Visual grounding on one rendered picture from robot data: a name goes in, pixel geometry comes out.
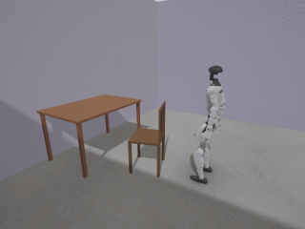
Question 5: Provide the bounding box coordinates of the robot left forearm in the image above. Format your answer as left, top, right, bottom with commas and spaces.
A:
206, 107, 217, 132

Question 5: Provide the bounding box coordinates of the left robot thigh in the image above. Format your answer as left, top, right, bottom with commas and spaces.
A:
193, 124, 208, 156

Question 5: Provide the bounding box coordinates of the left robot upper arm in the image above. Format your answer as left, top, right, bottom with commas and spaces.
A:
207, 86, 219, 112

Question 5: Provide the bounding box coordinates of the right robot upper arm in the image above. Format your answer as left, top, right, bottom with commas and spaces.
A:
220, 83, 226, 106

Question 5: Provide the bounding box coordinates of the robot right hand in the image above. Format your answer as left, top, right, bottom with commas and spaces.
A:
212, 120, 222, 134

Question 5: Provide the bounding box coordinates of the chair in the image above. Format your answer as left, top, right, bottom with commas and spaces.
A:
128, 101, 166, 177

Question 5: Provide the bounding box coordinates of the robot right forearm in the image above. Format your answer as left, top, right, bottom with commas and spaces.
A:
217, 104, 225, 121

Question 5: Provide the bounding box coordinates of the robot left hand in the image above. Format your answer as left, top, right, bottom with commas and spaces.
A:
201, 131, 212, 147

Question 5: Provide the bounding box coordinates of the table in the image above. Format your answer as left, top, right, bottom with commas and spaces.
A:
36, 94, 142, 178

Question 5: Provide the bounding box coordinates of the left robot foot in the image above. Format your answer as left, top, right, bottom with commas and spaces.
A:
190, 176, 208, 184

